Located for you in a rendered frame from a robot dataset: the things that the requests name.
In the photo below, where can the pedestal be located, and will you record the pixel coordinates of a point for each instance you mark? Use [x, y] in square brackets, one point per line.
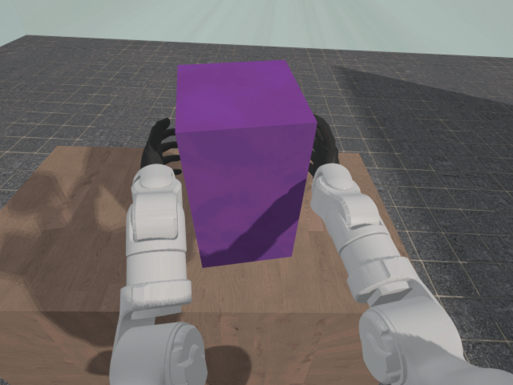
[283, 321]

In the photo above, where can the robot right hand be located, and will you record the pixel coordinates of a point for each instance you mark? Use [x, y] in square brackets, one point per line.
[325, 151]

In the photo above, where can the robot left hand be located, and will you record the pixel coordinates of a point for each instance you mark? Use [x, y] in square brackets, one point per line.
[152, 153]

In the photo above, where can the left robot forearm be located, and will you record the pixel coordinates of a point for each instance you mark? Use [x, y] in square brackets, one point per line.
[157, 283]

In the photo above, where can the right robot forearm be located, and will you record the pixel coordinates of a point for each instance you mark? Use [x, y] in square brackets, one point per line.
[377, 272]

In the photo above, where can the left robot upper arm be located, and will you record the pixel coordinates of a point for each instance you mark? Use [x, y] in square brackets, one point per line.
[163, 354]

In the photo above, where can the carton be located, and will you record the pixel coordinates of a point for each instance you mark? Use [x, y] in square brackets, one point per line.
[245, 136]

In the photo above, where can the right robot upper arm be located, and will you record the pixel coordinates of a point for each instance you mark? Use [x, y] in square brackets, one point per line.
[413, 342]

